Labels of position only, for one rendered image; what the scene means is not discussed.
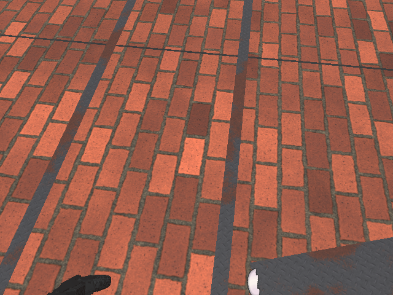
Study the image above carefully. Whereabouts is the left robot hand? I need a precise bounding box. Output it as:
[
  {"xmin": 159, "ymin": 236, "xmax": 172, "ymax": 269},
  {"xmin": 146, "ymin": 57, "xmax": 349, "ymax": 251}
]
[{"xmin": 47, "ymin": 275, "xmax": 111, "ymax": 295}]

